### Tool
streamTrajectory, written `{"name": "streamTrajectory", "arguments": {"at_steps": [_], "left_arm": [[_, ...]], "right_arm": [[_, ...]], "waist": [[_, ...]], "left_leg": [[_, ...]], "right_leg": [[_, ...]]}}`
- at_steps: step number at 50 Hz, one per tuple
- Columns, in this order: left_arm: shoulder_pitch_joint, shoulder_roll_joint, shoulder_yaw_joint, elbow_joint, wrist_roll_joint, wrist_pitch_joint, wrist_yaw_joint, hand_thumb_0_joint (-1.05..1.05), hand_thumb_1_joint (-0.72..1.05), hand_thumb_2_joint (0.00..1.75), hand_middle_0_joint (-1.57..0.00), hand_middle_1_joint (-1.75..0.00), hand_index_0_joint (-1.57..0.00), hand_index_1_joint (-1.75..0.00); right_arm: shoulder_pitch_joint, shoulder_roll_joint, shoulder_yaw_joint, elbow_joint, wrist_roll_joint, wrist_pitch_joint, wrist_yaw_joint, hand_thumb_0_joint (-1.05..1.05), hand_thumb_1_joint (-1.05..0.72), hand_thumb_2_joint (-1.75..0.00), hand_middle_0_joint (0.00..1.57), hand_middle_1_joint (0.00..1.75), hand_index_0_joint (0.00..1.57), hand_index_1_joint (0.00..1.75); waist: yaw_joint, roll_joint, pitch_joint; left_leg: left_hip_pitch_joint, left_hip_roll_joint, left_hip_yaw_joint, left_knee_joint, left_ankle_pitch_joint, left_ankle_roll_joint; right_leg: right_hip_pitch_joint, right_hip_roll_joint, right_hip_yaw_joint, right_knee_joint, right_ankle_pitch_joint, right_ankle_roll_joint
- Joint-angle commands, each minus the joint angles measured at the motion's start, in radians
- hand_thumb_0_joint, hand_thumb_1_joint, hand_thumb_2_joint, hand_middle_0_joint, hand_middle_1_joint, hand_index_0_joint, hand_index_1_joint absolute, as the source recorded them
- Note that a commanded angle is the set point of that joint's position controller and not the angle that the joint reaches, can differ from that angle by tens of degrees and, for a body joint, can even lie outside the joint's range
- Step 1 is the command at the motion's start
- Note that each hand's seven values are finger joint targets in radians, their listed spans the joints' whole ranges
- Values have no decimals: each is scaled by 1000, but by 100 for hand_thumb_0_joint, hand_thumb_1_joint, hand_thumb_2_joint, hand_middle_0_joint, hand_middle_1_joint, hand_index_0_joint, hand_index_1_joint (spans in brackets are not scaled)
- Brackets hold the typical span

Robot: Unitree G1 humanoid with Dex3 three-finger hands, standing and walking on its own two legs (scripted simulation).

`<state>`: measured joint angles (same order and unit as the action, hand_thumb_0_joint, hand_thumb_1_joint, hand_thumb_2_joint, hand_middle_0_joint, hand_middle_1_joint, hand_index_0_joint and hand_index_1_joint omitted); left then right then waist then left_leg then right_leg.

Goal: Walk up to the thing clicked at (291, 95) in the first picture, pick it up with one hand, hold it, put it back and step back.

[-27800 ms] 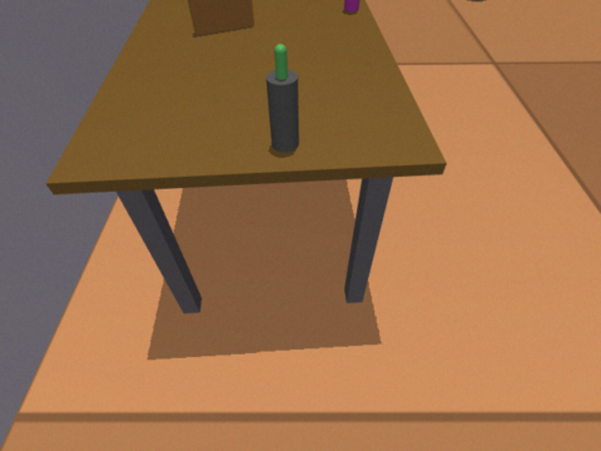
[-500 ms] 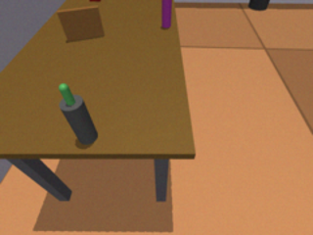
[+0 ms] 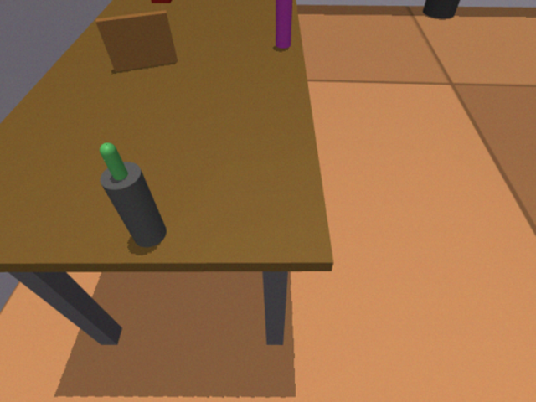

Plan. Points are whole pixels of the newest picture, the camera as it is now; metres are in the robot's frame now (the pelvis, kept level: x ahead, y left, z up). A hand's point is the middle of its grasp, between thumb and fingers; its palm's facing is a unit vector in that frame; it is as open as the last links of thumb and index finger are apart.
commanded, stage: stand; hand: left
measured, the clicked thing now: (131, 196) +0.40 +0.24 +0.08
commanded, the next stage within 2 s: step back in 0.50 s
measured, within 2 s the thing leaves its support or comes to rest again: neither
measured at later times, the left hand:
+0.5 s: hand out of the picture +0.07 +0.25 -0.16, palm faces -0.03 -0.93 -0.35, open 7.4 cm
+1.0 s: hand out of the picture +0.06 +0.31 -0.18, palm faces -0.04 -0.93 -0.37, open 7.4 cm
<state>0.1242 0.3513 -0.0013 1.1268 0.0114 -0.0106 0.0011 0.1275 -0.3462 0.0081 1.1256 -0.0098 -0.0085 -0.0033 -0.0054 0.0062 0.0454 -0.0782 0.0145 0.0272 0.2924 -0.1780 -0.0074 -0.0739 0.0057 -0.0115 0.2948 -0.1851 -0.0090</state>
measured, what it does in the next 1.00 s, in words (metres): walks backwards: left foot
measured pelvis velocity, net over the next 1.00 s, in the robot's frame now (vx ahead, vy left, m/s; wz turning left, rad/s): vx -0.09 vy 0.05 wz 0.01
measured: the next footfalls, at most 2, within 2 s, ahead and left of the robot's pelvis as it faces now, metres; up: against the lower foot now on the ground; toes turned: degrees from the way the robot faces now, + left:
left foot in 0.90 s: -0.06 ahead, +0.15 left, +0.00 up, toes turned -1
right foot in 1.32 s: -0.14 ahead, -0.08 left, +0.00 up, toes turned +0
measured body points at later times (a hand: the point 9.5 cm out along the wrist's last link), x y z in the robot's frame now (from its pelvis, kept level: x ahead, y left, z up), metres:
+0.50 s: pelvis +0.00 +0.00 +0.00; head +0.01 +0.00 +0.45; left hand +0.07 +0.30 -0.13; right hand +0.06 -0.30 -0.14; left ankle -0.01 +0.12 -0.75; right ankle -0.01 -0.11 -0.75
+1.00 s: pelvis -0.09 +0.05 -0.03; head -0.02 +0.08 +0.41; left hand +0.06 +0.36 -0.16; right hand -0.03 -0.28 -0.13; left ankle -0.10 +0.15 -0.75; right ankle -0.05 -0.10 -0.71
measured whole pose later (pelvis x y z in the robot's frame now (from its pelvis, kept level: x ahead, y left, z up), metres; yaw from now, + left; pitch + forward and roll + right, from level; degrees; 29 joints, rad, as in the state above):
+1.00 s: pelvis -0.09 +0.05 -0.03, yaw +1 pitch -2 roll -1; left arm 0.01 0.41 0.06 0.89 0.02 0.07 0.02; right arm 0.17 -0.37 -0.05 0.96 -0.03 0.03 0.00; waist -0.03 -0.06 0.20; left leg -0.26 -0.02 -0.02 0.66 -0.37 0.03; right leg -0.46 0.07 0.14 0.96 -0.53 -0.01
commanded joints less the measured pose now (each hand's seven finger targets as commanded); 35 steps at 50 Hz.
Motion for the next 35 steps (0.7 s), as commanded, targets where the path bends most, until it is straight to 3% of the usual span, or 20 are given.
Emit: {"name": "streamTrajectory", "arguments": {"at_steps": [1,24,25,26,27,31,34,35], "left_arm": [[-30,212,35,-57,-2,-25,13,0,90,90,-20,-30,-20,-30],[-32,211,33,-63,-1,-23,14,0,90,90,-20,-30,-20,-30],[-47,281,83,-90,-17,-10,15,0,90,90,-20,-30,-20,-30],[-25,268,85,-102,-22,-6,19,0,90,90,-20,-30,-20,-30],[-21,259,87,-115,-22,-3,20,0,90,90,-20,-30,-20,-30],[-40,255,95,-167,-17,14,17,0,90,90,-20,-30,-20,-30],[-52,290,106,-198,-9,26,16,0,90,90,-20,-30,-20,-30],[-77,311,111,-217,-3,28,16,0,90,90,-20,-30,-20,-30]], "right_arm": [[-36,-213,-43,-57,1,-22,-8,0,-90,-90,20,30,20,30],[-35,-217,-46,-57,0,-22,-9,0,-90,-90,20,30,20,30],[-68,-269,-72,-69,5,-6,-7,0,-90,-90,20,30,20,30],[-49,-255,-72,-83,12,-1,-7,0,-90,-90,20,30,20,30],[-39,-253,-74,-94,16,3,-6,0,-90,-90,20,30,20,30],[-49,-260,-94,-144,20,21,-4,0,-90,-90,20,30,20,30],[-40,-245,-98,-169,16,36,-3,0,-90,-90,20,30,20,30],[-17,-232,-99,-174,16,42,-1,0,-90,-90,20,30,20,30]], "waist": [[2,-13,-50],[4,0,-69],[15,-25,34],[13,-16,-8],[9,-4,-51],[7,3,-136],[10,-64,-107],[7,-133,-99]], "left_leg": [[17,127,-107,-34,169,28],[18,131,-104,-29,159,30],[-45,120,-112,67,314,56],[-30,124,-98,104,376,64],[-25,126,-95,130,405,73],[-42,108,-93,235,346,103],[-97,31,-61,370,151,85],[-117,-20,-30,465,0,66]], "right_leg": [[-15,-140,102,-44,193,-14],[-8,-144,106,-37,184,-19],[-89,-119,106,51,327,-24],[-78,-116,89,78,364,-30],[-56,-117,85,105,392,-38],[-78,-128,108,186,334,-88],[-158,-226,218,136,311,-166],[-177,-290,271,98,330,-210]]}}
